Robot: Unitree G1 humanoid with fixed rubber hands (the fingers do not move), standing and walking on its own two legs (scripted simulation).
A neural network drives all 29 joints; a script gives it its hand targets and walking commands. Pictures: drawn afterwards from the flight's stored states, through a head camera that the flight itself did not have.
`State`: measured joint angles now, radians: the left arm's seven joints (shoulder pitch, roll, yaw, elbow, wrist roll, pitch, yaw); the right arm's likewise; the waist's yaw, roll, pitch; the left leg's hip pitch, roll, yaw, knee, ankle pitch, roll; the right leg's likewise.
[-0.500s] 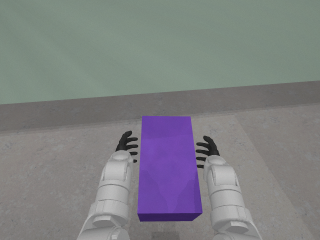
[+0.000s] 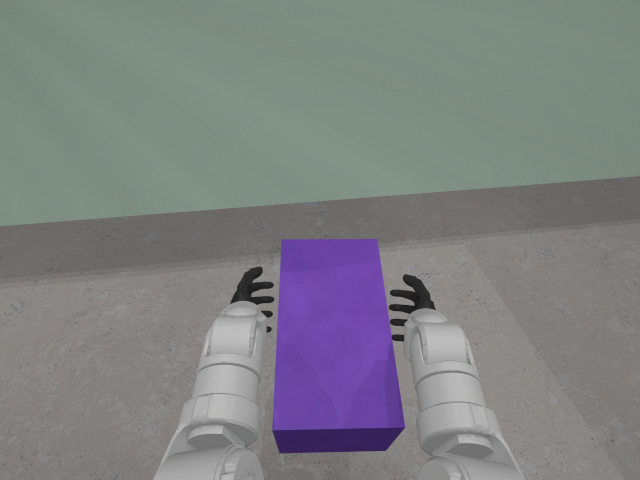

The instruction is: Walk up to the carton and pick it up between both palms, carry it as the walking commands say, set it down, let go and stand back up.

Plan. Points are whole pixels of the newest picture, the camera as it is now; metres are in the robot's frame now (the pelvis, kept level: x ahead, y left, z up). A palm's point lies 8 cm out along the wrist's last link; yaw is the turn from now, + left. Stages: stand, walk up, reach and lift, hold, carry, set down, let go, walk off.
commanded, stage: reach and lift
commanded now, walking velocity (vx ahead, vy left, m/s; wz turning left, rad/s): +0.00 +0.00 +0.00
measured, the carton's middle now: (331, 340) +0.35 +0.00 -0.03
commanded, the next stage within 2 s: hold in 0.48 s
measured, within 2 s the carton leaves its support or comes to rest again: neither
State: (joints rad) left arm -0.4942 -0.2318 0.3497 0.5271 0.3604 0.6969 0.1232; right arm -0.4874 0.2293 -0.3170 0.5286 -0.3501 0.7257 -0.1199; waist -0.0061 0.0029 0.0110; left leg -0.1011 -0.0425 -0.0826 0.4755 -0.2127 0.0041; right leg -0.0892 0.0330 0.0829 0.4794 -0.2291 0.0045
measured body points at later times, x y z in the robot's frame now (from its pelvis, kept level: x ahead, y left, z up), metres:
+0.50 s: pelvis +0.01 +0.00 +0.00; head -0.06 +0.01 +0.45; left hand +0.32 +0.13 +0.06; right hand +0.32 -0.12 +0.05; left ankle +0.04 +0.12 -0.74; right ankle +0.03 -0.12 -0.74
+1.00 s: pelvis +0.00 +0.00 +0.00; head -0.07 +0.00 +0.45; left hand +0.31 +0.13 +0.06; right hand +0.31 -0.12 +0.05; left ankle +0.04 +0.12 -0.74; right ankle +0.03 -0.12 -0.74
